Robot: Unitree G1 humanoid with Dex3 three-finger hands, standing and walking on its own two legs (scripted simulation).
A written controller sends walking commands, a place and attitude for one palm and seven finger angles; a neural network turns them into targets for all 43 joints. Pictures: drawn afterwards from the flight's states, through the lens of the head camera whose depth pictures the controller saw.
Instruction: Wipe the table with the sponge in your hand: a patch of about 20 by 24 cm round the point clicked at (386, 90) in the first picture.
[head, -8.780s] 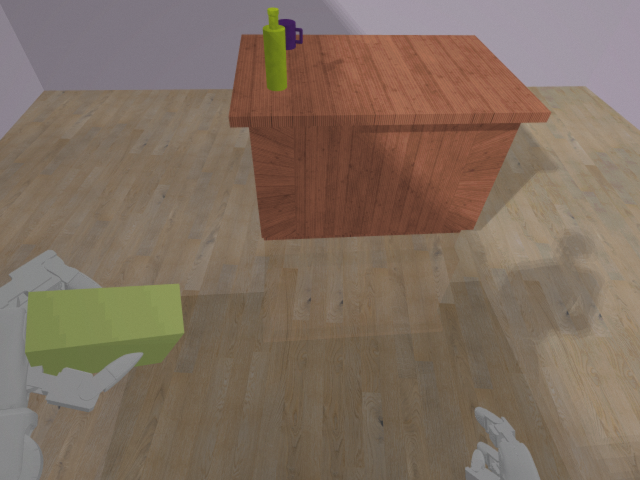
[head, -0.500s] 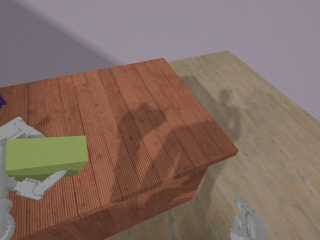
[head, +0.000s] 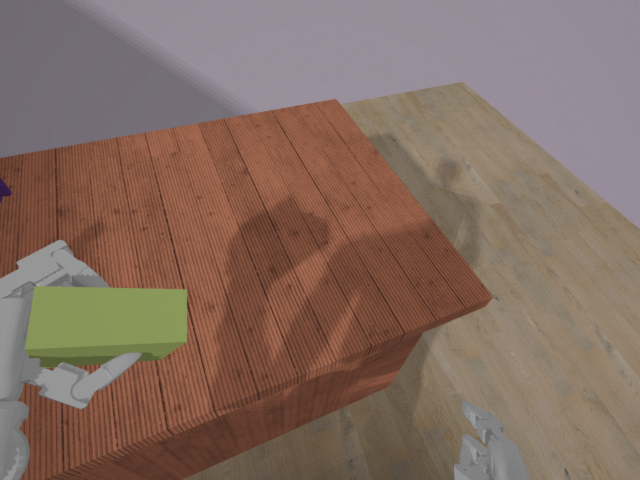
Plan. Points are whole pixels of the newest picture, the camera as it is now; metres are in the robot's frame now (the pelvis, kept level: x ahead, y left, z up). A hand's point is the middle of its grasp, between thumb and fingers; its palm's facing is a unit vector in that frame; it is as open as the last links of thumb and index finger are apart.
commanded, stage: come to a stop and stand still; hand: left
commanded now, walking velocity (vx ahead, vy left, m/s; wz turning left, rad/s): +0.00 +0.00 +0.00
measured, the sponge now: (130, 329) +0.22 +0.21 +0.12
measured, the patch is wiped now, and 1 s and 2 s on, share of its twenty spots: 0.00 0.00 0.00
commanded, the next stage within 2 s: look again from close up in 0.36 s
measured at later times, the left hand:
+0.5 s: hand (56, 304) +0.22 +0.26 +0.16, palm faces +0.38 -0.85 -0.36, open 9.0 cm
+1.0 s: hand (69, 310) +0.22 +0.24 +0.17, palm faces +0.36 -0.85 -0.39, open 9.0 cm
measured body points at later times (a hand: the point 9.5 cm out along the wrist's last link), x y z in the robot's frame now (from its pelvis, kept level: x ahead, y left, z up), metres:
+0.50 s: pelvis +0.01 +0.01 +0.00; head +0.04 +0.04 +0.45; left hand +0.20 +0.31 +0.18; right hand +0.20 -0.20 -0.06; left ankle +0.03 +0.09 -0.74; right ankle +0.01 -0.13 -0.74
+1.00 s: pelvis +0.00 +0.00 +0.00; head +0.02 +0.01 +0.45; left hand +0.19 +0.29 +0.19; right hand +0.18 -0.23 -0.07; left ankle +0.03 +0.09 -0.74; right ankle +0.01 -0.13 -0.74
